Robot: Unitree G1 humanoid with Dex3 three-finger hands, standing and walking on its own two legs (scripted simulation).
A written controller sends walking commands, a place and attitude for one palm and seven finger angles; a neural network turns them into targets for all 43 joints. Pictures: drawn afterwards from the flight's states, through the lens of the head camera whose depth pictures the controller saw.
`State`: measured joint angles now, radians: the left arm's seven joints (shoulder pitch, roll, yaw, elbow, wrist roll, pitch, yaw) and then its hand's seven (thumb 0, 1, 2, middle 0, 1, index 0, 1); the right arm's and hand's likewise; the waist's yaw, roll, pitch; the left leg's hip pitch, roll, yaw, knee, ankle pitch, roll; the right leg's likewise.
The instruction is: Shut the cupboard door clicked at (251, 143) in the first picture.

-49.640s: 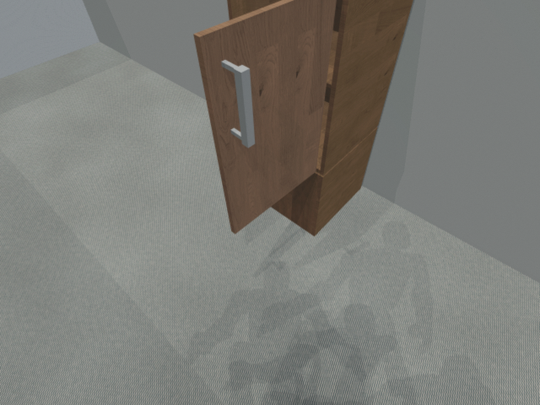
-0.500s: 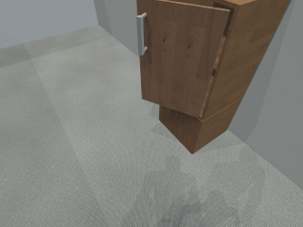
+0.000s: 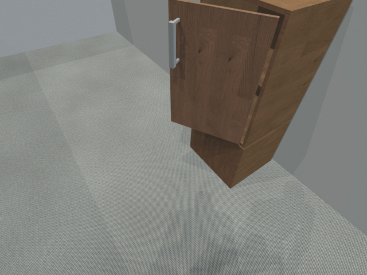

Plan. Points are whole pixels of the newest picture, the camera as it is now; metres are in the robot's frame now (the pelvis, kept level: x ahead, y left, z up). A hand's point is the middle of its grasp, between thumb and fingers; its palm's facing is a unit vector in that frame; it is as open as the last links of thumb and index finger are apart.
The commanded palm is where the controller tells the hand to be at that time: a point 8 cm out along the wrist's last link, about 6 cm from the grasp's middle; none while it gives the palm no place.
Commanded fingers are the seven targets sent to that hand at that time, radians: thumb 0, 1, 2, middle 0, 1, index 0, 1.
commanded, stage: look to check the result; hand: left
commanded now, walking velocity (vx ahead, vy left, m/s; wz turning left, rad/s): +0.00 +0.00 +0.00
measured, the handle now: (174, 43) +0.90 +0.08 +0.10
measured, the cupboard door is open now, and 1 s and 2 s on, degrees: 29 29 29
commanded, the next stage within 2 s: walk to a spot facing it in 0.48 s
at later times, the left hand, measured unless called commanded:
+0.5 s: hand out of the picture +0.00 +0.20 -0.17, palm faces +0.00 -0.97 -0.23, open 7.4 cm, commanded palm none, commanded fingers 0.00 0.90 0.90 -0.20 -0.30 -0.20 -0.30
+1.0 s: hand out of the picture +0.00 +0.22 -0.19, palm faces +0.20 -0.95 -0.26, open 7.4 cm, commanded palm none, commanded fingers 0.00 0.90 0.90 -0.20 -0.30 -0.20 -0.30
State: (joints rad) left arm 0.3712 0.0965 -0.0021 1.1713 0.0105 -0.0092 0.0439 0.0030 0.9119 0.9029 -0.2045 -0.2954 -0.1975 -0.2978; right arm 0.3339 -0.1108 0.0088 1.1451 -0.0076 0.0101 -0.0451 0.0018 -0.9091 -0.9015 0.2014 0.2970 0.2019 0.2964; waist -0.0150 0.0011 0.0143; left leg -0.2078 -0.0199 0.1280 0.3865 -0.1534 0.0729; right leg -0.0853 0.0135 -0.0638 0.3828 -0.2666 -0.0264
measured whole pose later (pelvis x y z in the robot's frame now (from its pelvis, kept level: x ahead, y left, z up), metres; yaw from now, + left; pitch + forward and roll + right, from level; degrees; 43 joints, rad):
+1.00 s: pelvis +0.00 +0.01 -0.02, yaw +11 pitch +0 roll -1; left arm 0.22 0.20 0.06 1.01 0.03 0.02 0.04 0.00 0.91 0.90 -0.21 -0.30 -0.20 -0.30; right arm 0.23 -0.18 -0.05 1.01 -0.01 0.08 0.00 0.00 -0.91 -0.90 0.20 0.30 0.20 0.30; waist -0.02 0.00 0.11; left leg -0.43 -0.02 0.06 0.83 -0.43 0.00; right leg -0.15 -0.07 -0.23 0.56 -0.38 -0.01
